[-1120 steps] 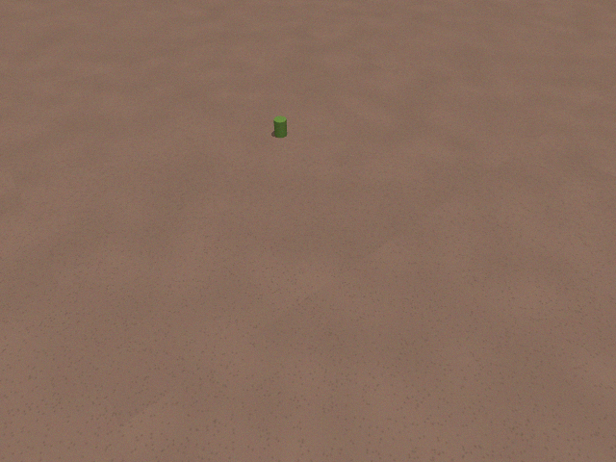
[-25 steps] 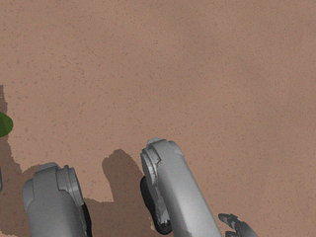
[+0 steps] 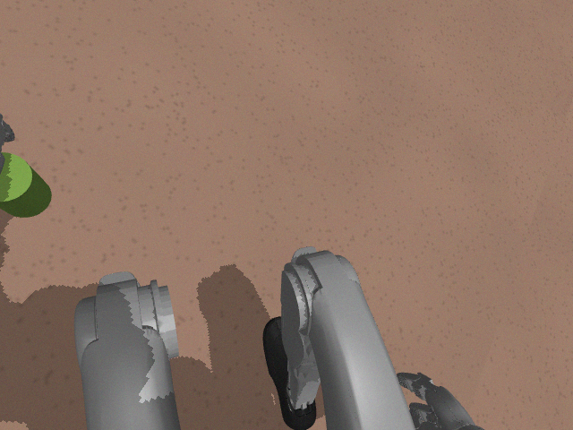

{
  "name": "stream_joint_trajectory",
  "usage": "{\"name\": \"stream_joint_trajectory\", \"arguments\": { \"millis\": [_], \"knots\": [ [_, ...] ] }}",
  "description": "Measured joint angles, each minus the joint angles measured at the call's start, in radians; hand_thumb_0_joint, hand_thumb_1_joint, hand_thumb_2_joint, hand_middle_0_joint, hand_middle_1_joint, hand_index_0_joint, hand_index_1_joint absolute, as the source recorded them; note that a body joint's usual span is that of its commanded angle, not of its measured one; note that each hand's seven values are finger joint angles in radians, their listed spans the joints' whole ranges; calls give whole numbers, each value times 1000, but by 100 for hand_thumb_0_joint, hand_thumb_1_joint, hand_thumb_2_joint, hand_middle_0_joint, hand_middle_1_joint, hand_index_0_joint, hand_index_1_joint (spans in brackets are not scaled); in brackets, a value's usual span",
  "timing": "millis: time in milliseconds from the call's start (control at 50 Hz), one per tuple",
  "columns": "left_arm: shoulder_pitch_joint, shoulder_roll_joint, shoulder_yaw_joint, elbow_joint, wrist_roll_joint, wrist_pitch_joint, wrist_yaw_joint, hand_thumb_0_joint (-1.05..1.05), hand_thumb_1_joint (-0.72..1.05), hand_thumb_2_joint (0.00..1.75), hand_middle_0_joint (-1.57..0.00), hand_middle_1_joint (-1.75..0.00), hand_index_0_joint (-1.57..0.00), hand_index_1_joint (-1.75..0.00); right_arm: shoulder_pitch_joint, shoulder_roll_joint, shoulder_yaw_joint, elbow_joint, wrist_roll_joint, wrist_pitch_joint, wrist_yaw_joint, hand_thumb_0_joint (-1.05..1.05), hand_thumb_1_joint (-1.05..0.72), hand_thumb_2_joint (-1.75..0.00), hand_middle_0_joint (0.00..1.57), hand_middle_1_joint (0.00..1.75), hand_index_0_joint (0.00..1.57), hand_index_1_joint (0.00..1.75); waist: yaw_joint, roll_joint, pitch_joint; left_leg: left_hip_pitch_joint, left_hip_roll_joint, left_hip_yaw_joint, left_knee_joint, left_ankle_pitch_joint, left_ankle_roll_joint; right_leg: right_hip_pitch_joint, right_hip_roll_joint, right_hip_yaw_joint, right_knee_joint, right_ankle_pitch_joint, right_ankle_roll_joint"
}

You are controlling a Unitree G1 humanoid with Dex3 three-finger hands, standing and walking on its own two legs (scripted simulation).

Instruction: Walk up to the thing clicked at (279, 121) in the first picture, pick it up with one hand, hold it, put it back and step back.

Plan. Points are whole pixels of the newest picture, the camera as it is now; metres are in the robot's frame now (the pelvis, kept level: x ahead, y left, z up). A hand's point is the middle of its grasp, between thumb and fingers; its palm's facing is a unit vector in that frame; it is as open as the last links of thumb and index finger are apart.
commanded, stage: withdraw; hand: left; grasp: from above
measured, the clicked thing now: (14, 187) +0.47 +0.34 -0.27
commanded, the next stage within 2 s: rest palm in 0.10 s
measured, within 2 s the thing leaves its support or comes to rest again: neither
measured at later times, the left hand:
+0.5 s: hand out of the picture +0.47 +0.34 -0.14, palm faces -0.51 -0.11 -0.85, open 14.1 cm
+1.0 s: hand (0, 175) +0.48 +0.34 -0.22, palm faces -0.40 -0.09 -0.91, open 13.9 cm
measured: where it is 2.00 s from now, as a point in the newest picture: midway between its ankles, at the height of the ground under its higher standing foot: (226, 408)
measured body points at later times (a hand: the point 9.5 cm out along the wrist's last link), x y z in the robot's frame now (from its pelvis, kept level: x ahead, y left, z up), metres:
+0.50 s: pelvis +0.00 +0.00 +0.02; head +0.26 +0.07 +0.38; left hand +0.49 +0.35 -0.09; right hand +0.04 -0.26 -0.08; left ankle +0.08 +0.13 -0.29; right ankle +0.10 -0.12 -0.29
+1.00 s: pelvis +0.00 +0.00 -0.02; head +0.27 +0.11 +0.33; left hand +0.49 +0.34 -0.17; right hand +0.06 -0.26 -0.09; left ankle +0.08 +0.13 -0.29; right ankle +0.10 -0.12 -0.29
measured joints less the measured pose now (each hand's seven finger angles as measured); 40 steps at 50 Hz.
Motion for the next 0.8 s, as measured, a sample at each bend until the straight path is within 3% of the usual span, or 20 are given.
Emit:
{"name": "stream_joint_trajectory", "arguments": {
  "millis": [100,200,280,360,460,520,600,680,800],
  "knots": [
    [-105,19,-11,148,28,63,32,0,-53,100,-8,-104,-9,-103,-39,2,27,-19,-8,-31,-3,0,-91,-89,20,30,20,30,-41,7,-8,-15,4,-5,6,0,5,-14,5,-4,0,5,3],
    [-126,36,27,129,9,121,21,0,-52,99,-8,-106,-10,-104,-16,6,41,-38,-7,-46,3,0,-91,-89,20,30,20,30,-65,20,7,-18,10,-6,7,-9,3,-22,10,-3,-1,4,9],
    [-83,28,58,15,-33,163,-33,0,-52,98,-8,-106,-10,-104,28,15,31,-38,9,-26,8,0,-91,-89,20,30,20,30,-63,40,1,-10,14,0,-5,-20,0,-22,11,2,-7,-5,10],
    [-75,27,38,-32,-75,183,-125,0,-52,97,-8,-105,-9,-103,62,20,21,-30,28,3,11,1,-91,-90,20,30,20,30,-47,64,-6,9,17,8,-31,-24,-2,-9,8,8,-28,-9,8],
    [-79,55,-5,-16,-119,144,-225,0,-52,96,-7,-105,-9,-104,83,7,32,-44,36,24,11,1,-91,-90,20,30,20,30,-38,79,14,38,19,5,-57,-20,0,19,8,4,-55,-2,7],
    [-76,70,-11,14,-124,85,-242,0,-51,95,-7,-106,-9,-104,85,-10,50,-52,32,28,10,1,-91,-90,20,30,20,30,-40,72,29,45,18,-4,-57,-16,-1,30,9,-4,-61,5,6],
    [-64,91,6,60,-83,-8,-195,0,-51,94,-7,-106,-9,-104,72,-29,76,-55,17,33,6,1,-90,-90,20,30,20,30,-47,42,51,45,17,-20,-38,-12,-7,32,14,-16,-51,13,5],
    [-71,114,34,118,-13,-67,-96,0,-51,95,-8,-105,-9,-103,48,-39,94,-51,-5,22,3,1,-90,-90,20,30,20,30,-59,5,75,33,13,-34,-9,-5,-10,25,16,-28,-30,22,5],
    [-89,140,58,177,69,-52,46,0,-51,97,-8,-102,-9,-101,17,-34,102,-41,-42,-16,0,1,-90,-90,20,30,20,30,-82,-36,87,2,10,-43,32,2,-8,-1,20,-33,4,29,5]
  ]
}}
